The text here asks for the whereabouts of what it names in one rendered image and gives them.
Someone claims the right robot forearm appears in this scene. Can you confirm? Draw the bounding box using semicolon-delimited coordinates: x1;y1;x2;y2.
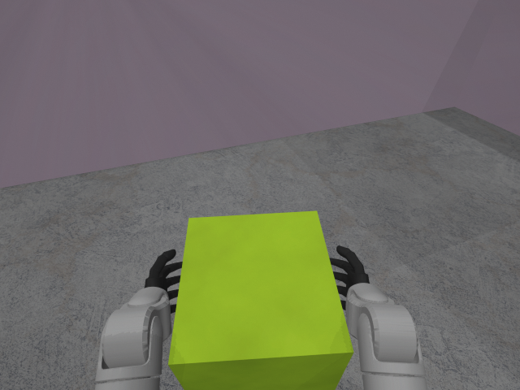
345;283;427;390

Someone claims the left robot forearm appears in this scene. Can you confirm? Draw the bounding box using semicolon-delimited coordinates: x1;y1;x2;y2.
95;287;172;390

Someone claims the right robot hand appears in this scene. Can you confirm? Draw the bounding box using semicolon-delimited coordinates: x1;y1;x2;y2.
330;245;370;310

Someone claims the carton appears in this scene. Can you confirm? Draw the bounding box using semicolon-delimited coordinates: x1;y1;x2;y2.
168;211;354;390

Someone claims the left robot hand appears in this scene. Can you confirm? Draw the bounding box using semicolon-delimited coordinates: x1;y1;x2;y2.
145;249;183;314

